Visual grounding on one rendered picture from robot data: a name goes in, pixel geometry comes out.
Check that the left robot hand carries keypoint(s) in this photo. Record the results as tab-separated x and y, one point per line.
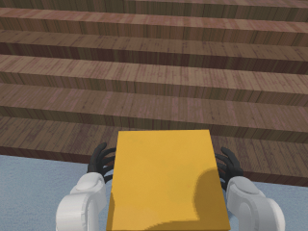
97	162

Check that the right robot hand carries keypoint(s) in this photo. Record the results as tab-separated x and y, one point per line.
231	168

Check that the carton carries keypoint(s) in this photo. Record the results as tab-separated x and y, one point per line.
166	180

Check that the robot right forearm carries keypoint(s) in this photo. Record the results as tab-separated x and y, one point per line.
254	211

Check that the robot left forearm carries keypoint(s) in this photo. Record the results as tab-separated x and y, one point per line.
79	210

